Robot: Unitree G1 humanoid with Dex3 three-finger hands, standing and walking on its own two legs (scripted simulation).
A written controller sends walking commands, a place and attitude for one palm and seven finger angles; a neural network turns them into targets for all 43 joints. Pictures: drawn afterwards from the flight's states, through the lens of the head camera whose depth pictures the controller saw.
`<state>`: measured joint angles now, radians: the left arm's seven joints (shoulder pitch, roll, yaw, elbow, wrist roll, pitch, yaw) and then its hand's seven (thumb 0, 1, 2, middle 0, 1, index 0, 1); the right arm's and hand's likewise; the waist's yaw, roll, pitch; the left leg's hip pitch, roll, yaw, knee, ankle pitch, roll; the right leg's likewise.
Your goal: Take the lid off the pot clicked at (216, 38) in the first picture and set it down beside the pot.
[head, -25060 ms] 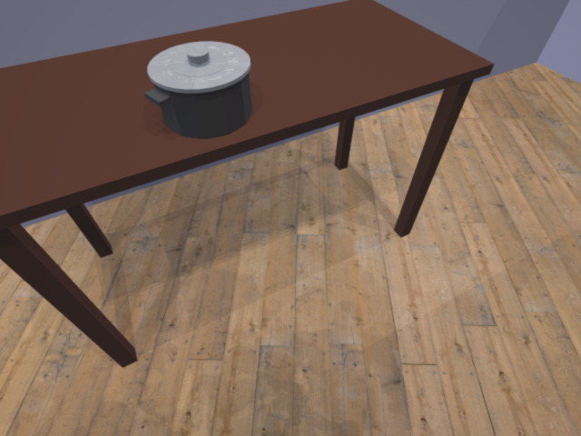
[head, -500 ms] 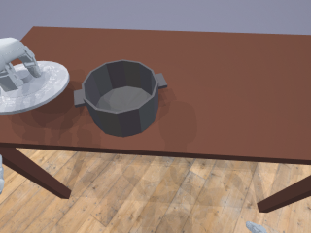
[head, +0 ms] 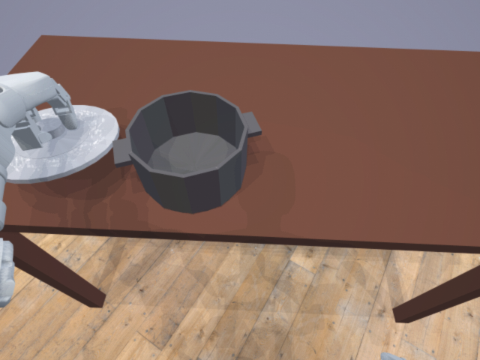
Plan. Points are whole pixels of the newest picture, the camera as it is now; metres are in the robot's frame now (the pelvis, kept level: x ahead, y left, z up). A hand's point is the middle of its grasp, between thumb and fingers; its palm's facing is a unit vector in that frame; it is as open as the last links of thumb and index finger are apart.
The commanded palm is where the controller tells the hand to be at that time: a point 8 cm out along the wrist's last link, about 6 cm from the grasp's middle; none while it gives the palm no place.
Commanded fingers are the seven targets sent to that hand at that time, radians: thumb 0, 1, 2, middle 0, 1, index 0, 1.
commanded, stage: lower the lid onto the table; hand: left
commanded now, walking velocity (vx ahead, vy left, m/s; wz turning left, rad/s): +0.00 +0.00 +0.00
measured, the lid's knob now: (49, 128) +0.46 +0.32 +0.12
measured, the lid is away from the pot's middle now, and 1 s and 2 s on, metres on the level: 0.23 0.24 0.24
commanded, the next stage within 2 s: open the fingers wide in 1.24 s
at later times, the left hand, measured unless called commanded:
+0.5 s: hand (45, 147) +0.43 +0.32 +0.11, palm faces -0.44 -0.12 -0.89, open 6.9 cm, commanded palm +0.44 +0.32 +0.20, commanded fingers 0.00 0.48 1.24 -0.94 -0.72 -0.98 -0.76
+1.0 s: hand (51, 152) +0.44 +0.32 +0.09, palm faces -0.45 -0.11 -0.89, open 6.9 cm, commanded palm +0.44 +0.32 +0.16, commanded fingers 0.00 0.48 1.24 -0.94 -0.72 -0.98 -0.76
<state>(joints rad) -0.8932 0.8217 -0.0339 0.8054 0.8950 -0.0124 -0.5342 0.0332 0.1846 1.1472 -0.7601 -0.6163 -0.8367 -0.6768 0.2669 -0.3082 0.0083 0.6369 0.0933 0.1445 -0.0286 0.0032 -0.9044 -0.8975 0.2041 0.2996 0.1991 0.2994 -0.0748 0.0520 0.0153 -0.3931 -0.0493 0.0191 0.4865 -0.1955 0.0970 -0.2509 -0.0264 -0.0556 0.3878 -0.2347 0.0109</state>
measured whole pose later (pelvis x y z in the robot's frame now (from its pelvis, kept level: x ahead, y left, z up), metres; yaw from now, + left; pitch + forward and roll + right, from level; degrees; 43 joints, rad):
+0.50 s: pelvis +0.00 +0.01 +0.00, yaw +0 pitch +7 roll -3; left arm -0.88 0.79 -0.06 0.87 0.88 -0.07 -0.50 0.04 0.19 1.15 -0.76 -0.62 -0.84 -0.68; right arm 0.27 -0.31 0.01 0.65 0.09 0.14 -0.04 0.00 -0.90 -0.90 0.20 0.30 0.20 0.30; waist -0.07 0.05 0.00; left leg -0.43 -0.06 0.01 0.52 -0.21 0.11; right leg -0.28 -0.03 -0.05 0.41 -0.25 0.01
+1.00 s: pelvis +0.01 +0.01 -0.01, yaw +0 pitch +9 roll -3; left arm -0.86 0.79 -0.04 0.93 0.90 -0.12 -0.45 0.02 0.18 1.10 -0.76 -0.63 -0.84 -0.69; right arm 0.31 -0.30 0.00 0.65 0.09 0.16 -0.02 0.00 -0.90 -0.90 0.20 0.30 0.20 0.30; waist -0.09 0.05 -0.02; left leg -0.48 -0.06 0.02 0.57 -0.24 0.12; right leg -0.33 -0.03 -0.03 0.46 -0.27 0.01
